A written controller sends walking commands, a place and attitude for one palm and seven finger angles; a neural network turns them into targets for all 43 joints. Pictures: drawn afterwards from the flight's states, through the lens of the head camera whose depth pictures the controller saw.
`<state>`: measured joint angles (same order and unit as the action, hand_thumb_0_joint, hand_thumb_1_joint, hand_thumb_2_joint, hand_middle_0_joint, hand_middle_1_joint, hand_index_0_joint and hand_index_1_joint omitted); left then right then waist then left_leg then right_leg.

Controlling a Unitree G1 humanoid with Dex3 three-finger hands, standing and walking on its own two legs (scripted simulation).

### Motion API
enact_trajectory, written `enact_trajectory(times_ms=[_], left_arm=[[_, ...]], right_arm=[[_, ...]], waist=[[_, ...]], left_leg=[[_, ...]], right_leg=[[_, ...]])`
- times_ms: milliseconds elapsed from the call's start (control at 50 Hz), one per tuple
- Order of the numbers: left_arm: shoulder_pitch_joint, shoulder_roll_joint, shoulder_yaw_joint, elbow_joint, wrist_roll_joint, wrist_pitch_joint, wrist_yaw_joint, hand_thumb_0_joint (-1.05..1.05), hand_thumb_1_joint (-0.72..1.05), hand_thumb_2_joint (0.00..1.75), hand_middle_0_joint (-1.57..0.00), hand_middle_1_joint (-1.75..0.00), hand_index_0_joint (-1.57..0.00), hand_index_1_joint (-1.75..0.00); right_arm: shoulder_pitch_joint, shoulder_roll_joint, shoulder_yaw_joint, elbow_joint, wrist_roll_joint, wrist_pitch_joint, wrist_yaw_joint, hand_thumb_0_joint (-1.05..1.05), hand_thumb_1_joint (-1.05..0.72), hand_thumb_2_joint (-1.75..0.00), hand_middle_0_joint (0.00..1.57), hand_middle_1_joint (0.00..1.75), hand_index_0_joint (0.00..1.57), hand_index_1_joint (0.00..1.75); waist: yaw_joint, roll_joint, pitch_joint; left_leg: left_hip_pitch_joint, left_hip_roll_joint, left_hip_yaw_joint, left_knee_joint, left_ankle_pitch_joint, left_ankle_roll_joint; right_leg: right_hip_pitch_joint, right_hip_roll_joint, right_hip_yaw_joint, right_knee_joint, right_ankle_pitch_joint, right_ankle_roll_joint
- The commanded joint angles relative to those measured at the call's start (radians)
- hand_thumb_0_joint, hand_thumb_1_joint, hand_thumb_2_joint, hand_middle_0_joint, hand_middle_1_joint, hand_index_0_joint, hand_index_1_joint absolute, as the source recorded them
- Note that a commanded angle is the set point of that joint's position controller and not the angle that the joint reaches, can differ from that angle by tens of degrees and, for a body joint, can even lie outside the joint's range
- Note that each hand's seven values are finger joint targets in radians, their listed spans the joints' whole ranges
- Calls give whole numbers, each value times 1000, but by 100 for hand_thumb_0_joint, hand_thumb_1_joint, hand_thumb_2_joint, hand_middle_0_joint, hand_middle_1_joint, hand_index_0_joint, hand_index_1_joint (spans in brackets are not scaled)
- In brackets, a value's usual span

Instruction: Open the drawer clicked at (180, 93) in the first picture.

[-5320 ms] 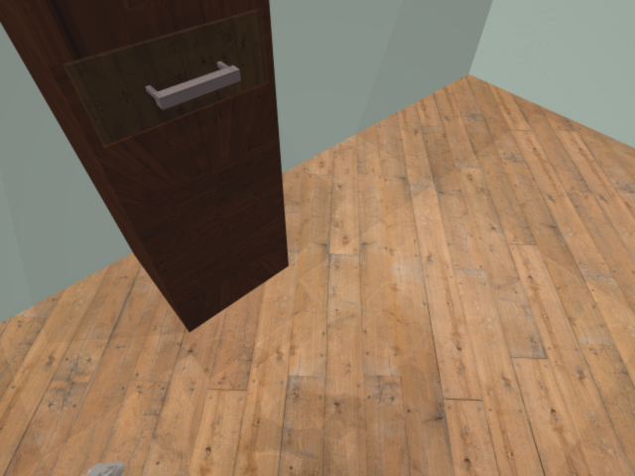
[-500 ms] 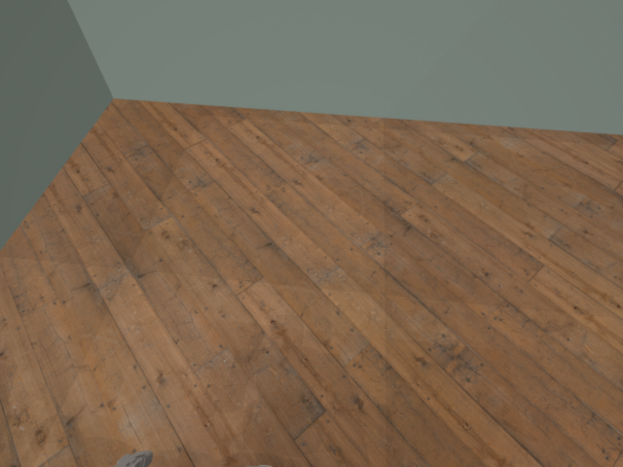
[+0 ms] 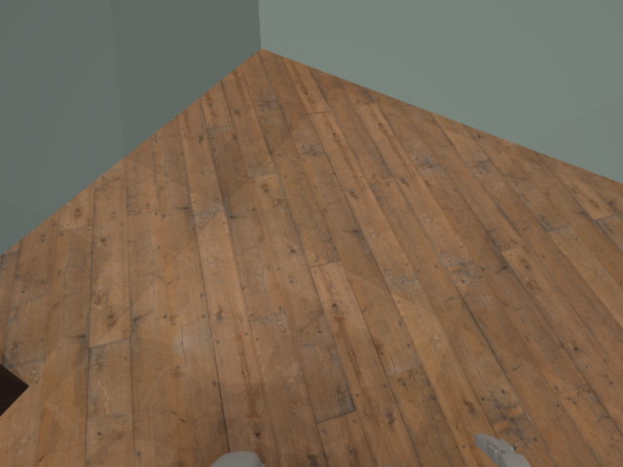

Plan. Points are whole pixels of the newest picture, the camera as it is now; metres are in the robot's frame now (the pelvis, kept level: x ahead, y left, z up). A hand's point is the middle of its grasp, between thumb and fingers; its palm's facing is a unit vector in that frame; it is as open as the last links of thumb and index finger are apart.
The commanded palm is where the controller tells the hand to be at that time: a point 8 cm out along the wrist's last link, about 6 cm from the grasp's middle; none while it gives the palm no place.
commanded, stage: turn to face it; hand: left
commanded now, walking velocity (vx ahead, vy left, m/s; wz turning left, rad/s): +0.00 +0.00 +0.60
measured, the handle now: out of the picture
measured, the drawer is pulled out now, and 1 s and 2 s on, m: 0.00 0.00 0.00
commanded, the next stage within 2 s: take the last steps up to it in 1.68 s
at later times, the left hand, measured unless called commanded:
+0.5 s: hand out of the picture +0.07 +0.18 -0.12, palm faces +0.29 -0.91 -0.29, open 7.4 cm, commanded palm none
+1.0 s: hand out of the picture -0.06 +0.22 -0.15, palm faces +0.60 -0.76 -0.27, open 7.4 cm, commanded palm none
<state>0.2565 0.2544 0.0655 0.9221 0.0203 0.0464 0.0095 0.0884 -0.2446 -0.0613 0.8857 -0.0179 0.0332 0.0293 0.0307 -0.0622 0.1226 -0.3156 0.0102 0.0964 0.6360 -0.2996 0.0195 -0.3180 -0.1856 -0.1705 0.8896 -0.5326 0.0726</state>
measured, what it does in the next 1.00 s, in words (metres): steps on the spot, turning left: right foot, then left foot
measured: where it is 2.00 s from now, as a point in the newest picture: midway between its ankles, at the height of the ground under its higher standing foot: outside the picture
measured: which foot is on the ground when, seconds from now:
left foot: down 0.00-0.36, up 0.38-0.76, down 0.78-1.00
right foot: up 0.00-0.34, down 0.36-0.78, up 0.80-1.00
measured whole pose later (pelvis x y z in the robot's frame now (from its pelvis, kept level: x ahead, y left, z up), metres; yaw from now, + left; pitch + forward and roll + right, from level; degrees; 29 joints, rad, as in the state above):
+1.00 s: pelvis +0.01 -0.01 +0.02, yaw +35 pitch +0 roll -1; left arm 0.20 0.28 0.08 0.90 0.02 0.06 0.00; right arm 0.14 -0.22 -0.05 0.90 -0.02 0.03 0.01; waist 0.01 -0.03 0.09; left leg -0.28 -0.02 0.00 0.52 -0.25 0.04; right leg -0.47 -0.11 -0.03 1.05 -0.42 0.10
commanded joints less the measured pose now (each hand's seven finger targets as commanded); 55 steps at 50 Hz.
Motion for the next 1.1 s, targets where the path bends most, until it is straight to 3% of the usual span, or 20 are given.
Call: enact_trajectory(times_ms=[0, 40, 80, 200, 260, 300, 320, 340, 360, 440, 580, 700, 720, 740, 760, 780, 800, 860, 900, 1080], left_arm=[[-118, 95, 30, -139, -9, -21, 12, 0, 90, 90, -20, -30, -20, -30], [-72, 92, 34, -113, -5, -19, 1, 0, 90, 90, -20, -30, -20, -30], [-61, 91, 34, -108, -6, -15, -2, 0, 90, 90, -20, -30, -20, -30], [-125, 78, 25, -149, -9, -17, 5, 0, 90, 90, -20, -30, -20, -30], [-85, 76, 20, -152, -15, -28, 7, 0, 90, 90, -20, -30, -20, -30], [7, 91, 26, -134, -16, -40, 11, 0, 90, 90, -20, -30, -20, -30], [41, 153, 37, -131, -6, -53, 17, 0, 90, 90, -20, -30, -20, -30], [42, 248, 54, -138, 10, -58, 24, 0, 90, 90, -20, -30, -20, -30], [32, 248, 53, -148, 1, -51, 28, 0, 90, 90, -20, -30, -20, -30], [-124, 127, 17, -170, 2, -56, 23, 0, 90, 90, -20, -30, -20, -30], [5, 164, 30, -109, 10, -52, 25, 0, 90, 90, -20, -30, -20, -30], [10, 192, 48, -85, 6, -37, 17, 0, 90, 90, -20, -30, -20, -30], [-1, 188, 49, -88, -3, -33, 14, 0, 90, 90, -20, -30, -20, -30], [9, 145, 46, -108, -10, -27, 7, 0, 90, 90, -20, -30, -20, -30], [-35, 78, 20, -154, -10, -26, 3, 0, 90, 90, -20, -30, -20, -30], [-97, 99, 20, -163, -1, -13, 14, 0, 90, 90, -20, -30, -20, -30], [-119, 85, 26, -156, -6, -14, 16, 0, 90, 90, -20, -30, -20, -30], [-69, 99, 33, -107, -4, -16, -1, 0, 90, 90, -20, -30, -20, -30], [-46, 94, 32, -98, -5, -13, -1, 0, 90, 90, -20, -30, -20, -30], [-100, 72, 18, -147, -13, -25, 9, 0, 90, 90, -20, -30, -20, -30]], right_arm=[[143, -231, -60, -32, -1, -17, -38, 0, -90, -90, 20, 30, 20, 30], [68, -192, -44, -54, -3, -23, -37, 0, -90, -90, 20, 30, 20, 30], [57, -189, -43, -60, -2, -25, -34, 0, -90, -90, 20, 30, 20, 30], [95, -199, -59, -47, -7, -15, -30, 0, -90, -90, 20, 30, 20, 30], [66, -202, -64, -56, -8, -9, -29, 0, -90, -90, 20, 30, 20, 30], [35, -188, -66, -69, 0, -7, -28, 0, -90, -90, 20, 30, 20, 30], [57, -137, -61, -76, 9, -9, -23, 0, -90, -90, 20, 30, 20, 30], [76, -70, -48, -102, 10, -10, -19, 0, -90, -90, 20, 30, 20, 30], [67, -118, -62, -105, 1, 0, -23, 0, -90, -90, 20, 30, 20, 30], [98, -95, -56, -39, -6, 21, 0, 0, -90, -90, 20, 30, 20, 30], [-8, -70, -32, -58, 2, 22, 5, 0, -90, -90, 20, 30, 20, 30], [39, -81, -24, -58, 5, 0, -2, 0, -90, -90, 20, 30, 20, 30], [98, -113, -32, -46, 2, -7, -2, 0, -90, -90, 20, 30, 20, 30], [168, -211, -57, -37, -5, -18, -6, 0, -90, -90, 20, 30, 20, 30], [231, -305, -77, -27, 1, -16, -10, 0, -90, -90, 20, 30, 20, 30], [274, -283, -71, 4, 4, -15, -20, 0, -90, -90, 20, 30, 20, 30], [227, -265, -68, -8, 0, -16, -34, 0, -90, -90, 20, 30, 20, 30], [67, -189, -40, -53, -4, -21, -36, 0, -90, -90, 20, 30, 20, 30], [60, -192, -40, -57, -2, -24, -35, 0, -90, -90, 20, 30, 20, 30], [96, -197, -60, -46, -8, -11, -31, 0, -90, -90, 20, 30, 20, 30]], waist=[[-101, 258, -186], [-53, 214, -165], [-46, 219, -168], [-69, 211, -164], [-46, 231, -180], [4, 184, -204], [17, 33, -225], [19, -263, -215], [18, -198, -210], [-61, -99, -84], [6, -120, -116], [-12, -143, -172], [-50, -88, -199], [-87, 156, -254], [-116, 407, -249], [-142, 314, -262], [-124, 332, -224], [-50, 220, -147], [-43, 204, -157], [-65, 227, -181]], left_leg=[[258, 310, -368, -236, 614, 179], [190, 229, -295, -254, 564, 133], [148, 202, -287, -274, 490, 127], [155, 205, -399, -266, 413, 155], [105, 176, -430, -208, 479, 136], [4, 128, -415, -124, 392, 86], [-126, 48, -350, 6, 194, 22], [-306, -104, -152, 247, -250, -61], [-282, -52, -191, 439, -312, -58], [-271, 7, -143, 633, -81, -80], [-200, 23, -45, 316, -133, -100], [4, 4, 36, -56, -21, -61], [135, 13, 20, -184, 107, -47], [336, 177, -212, -243, 349, 31], [401, 395, -465, -257, 743, 147], [343, 399, -457, -253, 661, 185], [297, 359, -443, -257, 566, 188], [149, 239, -316, -286, 425, 135], [144, 215, -297, -298, 406, 130], [150, 194, -433, -236, 485, 152]], right_leg=[[-290, 38, 154, 299, -1, 18], [-230, 55, 149, 264, 97, 21], [-185, 69, 150, 209, 125, 24], [-152, 113, 157, 12, 96, 23], [-19, 159, 140, -181, 118, 12], [167, 155, 132, -416, 297, 5], [314, 22, 256, -556, 343, -28], [371, -264, 538, -607, 461, -148], [253, -340, 528, -606, 480, -223], [112, -139, 228, -568, 477, -172], [244, -169, 111, -510, 724, -191], [238, -179, 23, -353, 784, -139], [163, -164, -10, -248, 721, -98], [-55, -74, -43, -30, 447, -32], [-272, 38, -8, 172, -142, 23], [-273, 42, 108, 254, -138, 11], [-307, 39, 134, 287, -79, 12], [-231, 45, 149, 263, 103, 15], [-200, 61, 148, 217, 131, 21], [-79, 142, 147, -112, 89, 13]])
